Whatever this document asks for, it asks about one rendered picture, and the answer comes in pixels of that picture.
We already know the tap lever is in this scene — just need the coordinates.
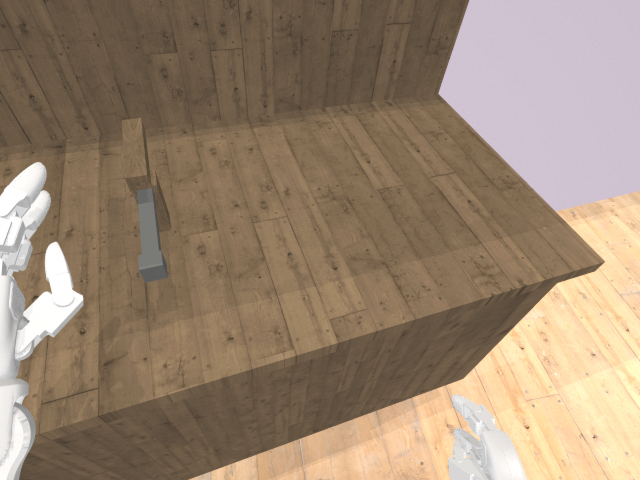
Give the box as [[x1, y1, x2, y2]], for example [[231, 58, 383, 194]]
[[137, 188, 168, 283]]

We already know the left robot hand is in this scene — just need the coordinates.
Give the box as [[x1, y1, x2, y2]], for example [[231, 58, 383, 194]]
[[0, 162, 83, 380]]

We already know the right robot hand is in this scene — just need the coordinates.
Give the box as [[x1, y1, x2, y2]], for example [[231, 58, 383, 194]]
[[448, 394, 527, 480]]

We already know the counter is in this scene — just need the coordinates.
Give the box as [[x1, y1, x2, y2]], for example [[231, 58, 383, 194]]
[[0, 0, 605, 480]]

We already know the left robot forearm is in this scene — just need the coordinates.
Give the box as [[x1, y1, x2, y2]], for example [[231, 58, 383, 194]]
[[0, 379, 36, 480]]

